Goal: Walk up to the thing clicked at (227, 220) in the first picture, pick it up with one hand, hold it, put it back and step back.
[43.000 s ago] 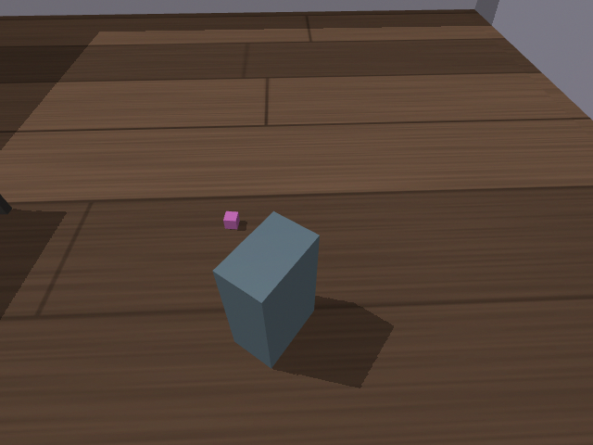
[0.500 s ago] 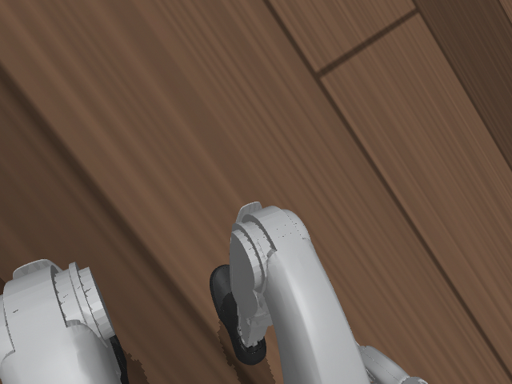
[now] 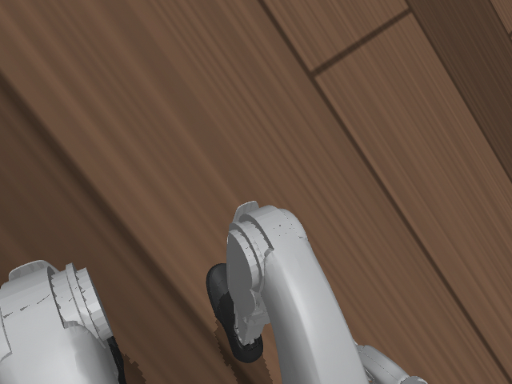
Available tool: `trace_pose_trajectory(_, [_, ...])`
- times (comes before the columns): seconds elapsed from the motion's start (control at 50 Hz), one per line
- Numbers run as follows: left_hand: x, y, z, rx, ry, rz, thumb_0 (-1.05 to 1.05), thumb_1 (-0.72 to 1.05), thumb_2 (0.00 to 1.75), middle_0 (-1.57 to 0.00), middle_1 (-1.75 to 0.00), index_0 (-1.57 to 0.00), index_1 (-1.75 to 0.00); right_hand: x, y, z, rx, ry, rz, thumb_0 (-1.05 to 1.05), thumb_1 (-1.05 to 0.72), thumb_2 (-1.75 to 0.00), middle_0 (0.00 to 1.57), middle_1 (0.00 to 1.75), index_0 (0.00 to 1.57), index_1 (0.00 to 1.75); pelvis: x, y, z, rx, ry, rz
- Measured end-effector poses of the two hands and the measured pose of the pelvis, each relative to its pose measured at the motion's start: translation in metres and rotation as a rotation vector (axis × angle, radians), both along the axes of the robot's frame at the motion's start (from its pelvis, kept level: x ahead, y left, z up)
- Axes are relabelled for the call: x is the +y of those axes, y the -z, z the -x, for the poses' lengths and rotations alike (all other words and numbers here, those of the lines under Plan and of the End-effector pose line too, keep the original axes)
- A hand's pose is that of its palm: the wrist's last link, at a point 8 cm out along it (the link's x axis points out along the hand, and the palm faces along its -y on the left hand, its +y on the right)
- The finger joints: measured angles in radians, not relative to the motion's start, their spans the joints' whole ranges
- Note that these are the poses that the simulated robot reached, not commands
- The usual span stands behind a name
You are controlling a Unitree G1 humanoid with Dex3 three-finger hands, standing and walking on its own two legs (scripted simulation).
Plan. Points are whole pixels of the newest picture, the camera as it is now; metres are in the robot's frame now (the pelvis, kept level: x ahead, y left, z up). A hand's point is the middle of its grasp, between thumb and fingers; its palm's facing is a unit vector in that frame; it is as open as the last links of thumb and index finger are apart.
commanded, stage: open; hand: left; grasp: from above
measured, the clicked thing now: out of the picture +0.42 +0.35 -0.27
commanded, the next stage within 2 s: withdraw in 0.32 s
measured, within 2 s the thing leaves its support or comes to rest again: neither
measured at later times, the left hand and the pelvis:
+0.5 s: hand out of the picture +0.41 +0.34 -0.24, palm faces -0.39 -0.22 -0.89, open 13.9 cm; pelvis +0.00 +0.00 +0.00, yaw +0 degrees
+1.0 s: hand out of the picture +0.39 +0.37 -0.07, palm faces -0.41 -0.11 -0.91, open 14.0 cm; pelvis +0.00 -0.01 +0.05, yaw +7 degrees
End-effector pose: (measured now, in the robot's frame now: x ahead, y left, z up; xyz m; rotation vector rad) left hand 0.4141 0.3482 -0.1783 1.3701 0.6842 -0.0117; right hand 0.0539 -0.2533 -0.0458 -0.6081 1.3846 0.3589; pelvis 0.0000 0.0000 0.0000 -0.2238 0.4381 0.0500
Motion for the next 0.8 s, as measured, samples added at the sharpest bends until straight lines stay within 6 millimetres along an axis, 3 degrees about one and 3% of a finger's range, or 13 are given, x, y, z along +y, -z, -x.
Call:
trace_pose_trajectory(0.4, [-0.002, 0.003, -0.003, -0.015, 0.011, -0.005, 0.0, -0.52, 1.07, -0.12, -0.95, -0.09, -0.98, 0.0, -0.004, 0.0, 0.01, -0.005, 0.008, 0.0, -0.88, -0.9, 0.2, 0.3, 0.2, 0.3, 0.0, -0.001, -0.001, 0.003, 0.002, 0.005])
trace_pose_trajectory(0.58, [-0.001, -0.002, -0.002, -0.022, 0.016, -0.003, 0.0, -0.5, 1.04, -0.1, -1.0, -0.09, -1.0, -0.002, -0.002, 0.001, 0.011, 0.013, 0.005, 0.0, -0.89, -0.9, 0.2, 0.3, 0.2, 0.3, 0.0, -0.003, -0.001, 0.013, 0.0, 0.002])
trace_pose_trajectory(0.68, [-0.003, -0.026, -0.01, -0.083, 0.097, -0.024, 0.0, -0.5, 1.01, -0.1, -1.01, -0.1, -1.0, -0.003, 0.002, -0.004, 0.006, 0.056, -0.008, 0.0, -0.9, -0.9, 0.2, 0.3, 0.2, 0.3, -0.001, -0.007, -0.004, 0.04, -0.007, -0.005])
trace_pose_trajectory(0.8, [0.001, -0.086, -0.005, -0.129, 0.153, -0.075, 0.0, -0.5, 1.0, -0.09, -1.0, -0.09, -1.0, -0.003, 0.01, -0.032, -0.053, 0.158, -0.039, 0.0, -0.9, -0.9, 0.2, 0.3, 0.2, 0.3, -0.002, -0.022, -0.008, 0.104, -0.026, -0.025])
